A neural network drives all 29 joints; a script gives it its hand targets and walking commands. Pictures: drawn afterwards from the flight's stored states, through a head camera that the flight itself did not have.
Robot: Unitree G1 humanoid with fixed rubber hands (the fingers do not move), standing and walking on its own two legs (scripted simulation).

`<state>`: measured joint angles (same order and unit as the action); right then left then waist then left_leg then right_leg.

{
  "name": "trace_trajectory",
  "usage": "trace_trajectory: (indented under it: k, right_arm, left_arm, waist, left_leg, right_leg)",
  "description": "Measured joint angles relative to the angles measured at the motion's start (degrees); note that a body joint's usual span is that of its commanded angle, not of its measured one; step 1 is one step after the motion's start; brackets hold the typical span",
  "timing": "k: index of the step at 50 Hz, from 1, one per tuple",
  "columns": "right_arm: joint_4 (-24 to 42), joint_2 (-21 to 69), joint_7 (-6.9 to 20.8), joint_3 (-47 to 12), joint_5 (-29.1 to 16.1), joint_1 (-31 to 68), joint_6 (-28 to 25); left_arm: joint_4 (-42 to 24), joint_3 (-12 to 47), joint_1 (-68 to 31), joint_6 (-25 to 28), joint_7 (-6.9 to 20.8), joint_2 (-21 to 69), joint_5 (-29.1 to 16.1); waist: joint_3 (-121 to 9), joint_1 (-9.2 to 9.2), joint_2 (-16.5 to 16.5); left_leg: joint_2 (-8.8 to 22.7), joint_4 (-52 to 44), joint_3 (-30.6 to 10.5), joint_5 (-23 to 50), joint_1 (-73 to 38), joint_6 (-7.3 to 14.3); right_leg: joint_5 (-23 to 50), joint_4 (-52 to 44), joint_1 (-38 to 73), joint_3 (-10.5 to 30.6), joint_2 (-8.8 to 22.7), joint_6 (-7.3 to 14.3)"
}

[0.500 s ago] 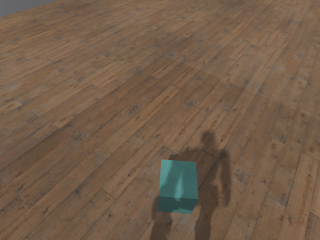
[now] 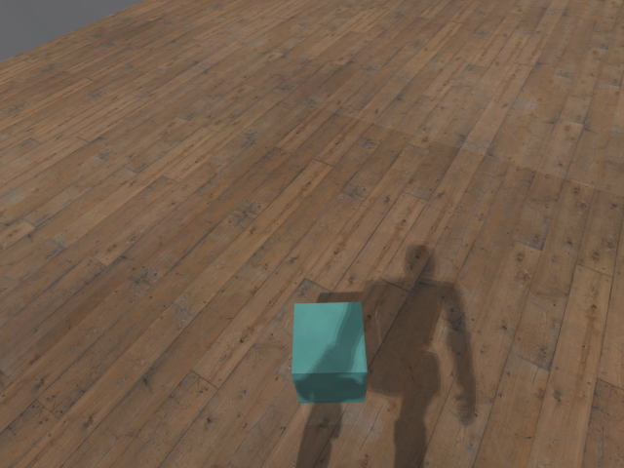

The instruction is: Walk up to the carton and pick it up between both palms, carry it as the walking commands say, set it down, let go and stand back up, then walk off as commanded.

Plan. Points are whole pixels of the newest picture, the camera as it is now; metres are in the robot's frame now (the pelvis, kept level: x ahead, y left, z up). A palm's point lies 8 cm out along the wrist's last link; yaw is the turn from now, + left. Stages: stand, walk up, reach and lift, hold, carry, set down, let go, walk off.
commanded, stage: walk up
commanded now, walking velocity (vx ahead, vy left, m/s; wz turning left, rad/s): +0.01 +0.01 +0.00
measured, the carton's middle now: (329, 353) +0.54 +0.02 -0.65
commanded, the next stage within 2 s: none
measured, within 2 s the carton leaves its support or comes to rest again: neither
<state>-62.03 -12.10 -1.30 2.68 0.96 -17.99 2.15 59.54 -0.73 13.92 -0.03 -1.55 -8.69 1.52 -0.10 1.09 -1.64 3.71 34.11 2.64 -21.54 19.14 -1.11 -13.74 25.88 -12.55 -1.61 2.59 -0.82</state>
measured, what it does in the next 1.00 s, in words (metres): steps on the spot: left foot, then left foot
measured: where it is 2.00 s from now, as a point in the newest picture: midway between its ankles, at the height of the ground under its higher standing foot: outside the picture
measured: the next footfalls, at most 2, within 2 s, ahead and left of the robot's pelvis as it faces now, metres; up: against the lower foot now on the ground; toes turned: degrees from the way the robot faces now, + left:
left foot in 0.16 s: +0.03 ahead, +0.12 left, +0.00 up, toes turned +3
left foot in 0.76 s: +0.06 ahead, +0.16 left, +0.00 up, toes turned +8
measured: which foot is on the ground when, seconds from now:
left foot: up 0.00-0.14, down 0.16-0.52, up 0.54-0.74, down 0.76-1.00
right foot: down 0.00-0.74, up 0.76-1.00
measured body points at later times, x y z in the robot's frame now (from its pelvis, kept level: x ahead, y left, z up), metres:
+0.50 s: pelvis -0.01 -0.01 +0.00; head -0.01 -0.01 +0.45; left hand -0.03 +0.22 -0.16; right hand -0.02 -0.23 -0.16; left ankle -0.01 +0.12 -0.74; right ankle +0.00 -0.13 -0.74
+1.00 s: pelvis +0.08 +0.05 +0.01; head +0.08 +0.10 +0.46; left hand +0.11 +0.28 -0.16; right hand -0.03 -0.17 -0.12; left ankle +0.02 +0.15 -0.74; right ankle +0.12 -0.12 -0.65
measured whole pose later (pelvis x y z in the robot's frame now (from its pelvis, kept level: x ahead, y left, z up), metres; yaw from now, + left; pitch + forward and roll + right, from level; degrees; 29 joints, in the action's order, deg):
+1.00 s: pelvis +0.08 +0.05 +0.01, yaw +1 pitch +1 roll -4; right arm -62.5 -6.1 -0.9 1.3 1.5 -30.5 -4.4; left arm 60.0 -4.1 15.0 -0.6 1.9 -12.1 1.8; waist -0.6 2.1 2.4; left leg 5.0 17.6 6.1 -13.9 4.7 0.1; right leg -6.9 57.8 -33.5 -3.6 4.8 -2.8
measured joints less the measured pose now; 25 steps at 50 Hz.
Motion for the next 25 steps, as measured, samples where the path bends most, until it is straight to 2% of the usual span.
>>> trace_trajectory:
  k: [4,6,8,15,24,25]
  right_arm:
    - [-0.3,0.8,0.4,-0.3,-0.1,-0.1,-0.1]
    - [-0.5,1.2,0.1,-0.5,-0.4,-0.2,-0.6]
    - [-0.6,1.4,-0.3,-0.9,-0.4,-0.3,-1.2]
    - [-2.0,3.4,-0.4,-1.9,-0.4,0.4,-2.2]
    - [-2.4,3.7,-0.5,-2.2,-0.5,0.8,-2.4]
    - [-2.4,3.7,-0.4,-1.8,-0.5,0.6,-2.3]
  left_arm:
    - [0.7,1.0,0.4,0.8,-0.3,1.2,-0.5]
    - [1.0,1.1,0.2,1.0,-0.5,1.1,-0.6]
    - [1.2,1.1,0.0,1.0,-0.5,1.1,-0.8]
    - [2.4,0.6,-0.2,0.8,-0.3,-0.3,-1.3]
    - [5.1,0.6,2.3,0.5,-0.1,-0.4,-1.1]
    - [5.1,0.2,2.7,0.4,0.1,-0.3,-1.0]
  waist:
    - [-0.2,-0.48,-0.7]
    - [0.1,-0.54,-0.9]
    - [0.3,-0.38,-1.7]
    - [1.5,-1.2,1.7]
    - [1.8,-1.56,1.8]
    - [1.5,-1.69,1.8]
  left_leg:
    - [-1.4,2.1,-1.1,0.5,-1.6,0.2]
    - [-1.7,-1.7,-0.9,2.7,-4.4,0.2]
    - [-1.2,-8.5,-1.2,8.4,-8.1,0.3]
    - [-2.2,-11.8,-0.9,9.3,-10.2,0.1]
    - [-2.4,-12.6,-0.8,10.3,-10.2,0.3]
    - [-2.5,-11.3,-0.7,7.5,-9.6,0.4]
  right_leg:
    - [1.9,-3.3,1.7,-0.5,-0.6,0.8]
    - [1.8,-2.9,1.6,-0.8,-1.1,1.0]
    - [1.1,-1.7,1.2,-1.5,-2.2,1.0]
    - [2.1,-2.9,2.4,-1.2,-1.4,0.9]
    - [2.9,-3.5,2.3,-1.2,-1.1,0.7]
    - [0.9,-2.6,1.9,-1.1,-1.0,0.8]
